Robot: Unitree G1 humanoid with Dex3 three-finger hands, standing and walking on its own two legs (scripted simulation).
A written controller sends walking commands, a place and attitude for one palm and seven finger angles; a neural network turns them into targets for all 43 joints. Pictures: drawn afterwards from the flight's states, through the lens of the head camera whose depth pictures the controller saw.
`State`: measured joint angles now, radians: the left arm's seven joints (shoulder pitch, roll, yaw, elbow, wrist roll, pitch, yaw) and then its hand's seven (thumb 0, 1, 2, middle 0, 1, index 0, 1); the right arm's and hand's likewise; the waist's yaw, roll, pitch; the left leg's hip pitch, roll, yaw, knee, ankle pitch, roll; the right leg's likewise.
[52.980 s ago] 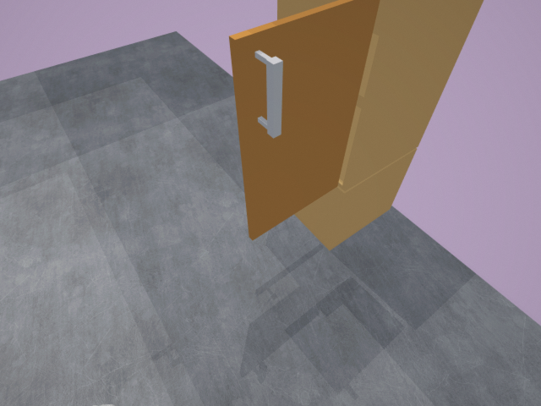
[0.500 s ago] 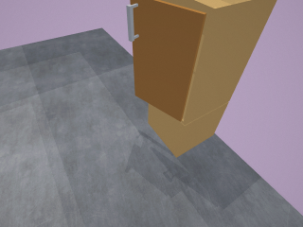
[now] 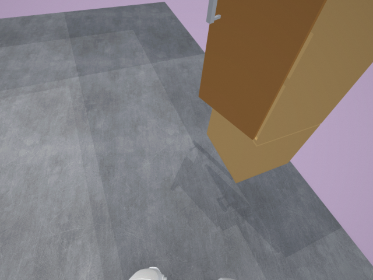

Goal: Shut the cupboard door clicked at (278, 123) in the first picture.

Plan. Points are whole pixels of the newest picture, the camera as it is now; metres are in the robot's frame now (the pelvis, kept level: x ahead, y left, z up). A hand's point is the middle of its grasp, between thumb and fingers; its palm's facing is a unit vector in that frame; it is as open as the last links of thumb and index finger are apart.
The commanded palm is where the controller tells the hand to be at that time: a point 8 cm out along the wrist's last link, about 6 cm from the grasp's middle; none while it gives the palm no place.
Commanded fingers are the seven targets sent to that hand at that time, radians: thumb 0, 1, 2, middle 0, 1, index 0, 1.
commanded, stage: walk to a spot facing it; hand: left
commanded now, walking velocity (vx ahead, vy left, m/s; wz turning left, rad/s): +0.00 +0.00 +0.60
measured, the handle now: out of the picture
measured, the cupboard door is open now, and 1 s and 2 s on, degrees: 19 19 19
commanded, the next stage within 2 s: none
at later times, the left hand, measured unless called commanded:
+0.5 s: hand out of the picture -0.01 +0.17 -0.13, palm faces +0.29 -0.90 -0.32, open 7.4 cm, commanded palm none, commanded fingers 0.00 0.90 0.90 -0.20 -0.30 -0.20 -0.30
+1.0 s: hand out of the picture -0.09 +0.19 -0.15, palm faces +0.60 -0.76 -0.23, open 7.4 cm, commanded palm none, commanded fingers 0.00 0.90 0.90 -0.20 -0.30 -0.20 -0.30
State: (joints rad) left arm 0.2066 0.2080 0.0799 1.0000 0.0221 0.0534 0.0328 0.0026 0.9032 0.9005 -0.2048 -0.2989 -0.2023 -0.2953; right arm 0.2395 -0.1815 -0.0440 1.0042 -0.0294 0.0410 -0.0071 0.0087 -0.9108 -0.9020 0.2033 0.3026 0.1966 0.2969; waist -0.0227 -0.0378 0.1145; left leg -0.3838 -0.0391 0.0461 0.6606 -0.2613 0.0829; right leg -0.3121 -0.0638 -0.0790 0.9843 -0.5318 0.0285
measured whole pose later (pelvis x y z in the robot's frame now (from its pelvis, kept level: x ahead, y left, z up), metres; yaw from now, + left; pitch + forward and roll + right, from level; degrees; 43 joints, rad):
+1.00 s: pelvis -0.01 -0.02 +0.02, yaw +36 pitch +0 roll +0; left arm 0.22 0.25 0.09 0.91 0.04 0.04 -0.02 0.01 0.90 0.90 -0.20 -0.30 -0.20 -0.30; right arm 0.21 -0.21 -0.04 0.89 -0.03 0.00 0.00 0.01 -0.91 -0.90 0.20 0.30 0.20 0.30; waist 0.00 -0.03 0.07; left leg -0.23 -0.02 -0.02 0.50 -0.28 0.03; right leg -0.50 -0.10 -0.05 1.07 -0.39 0.06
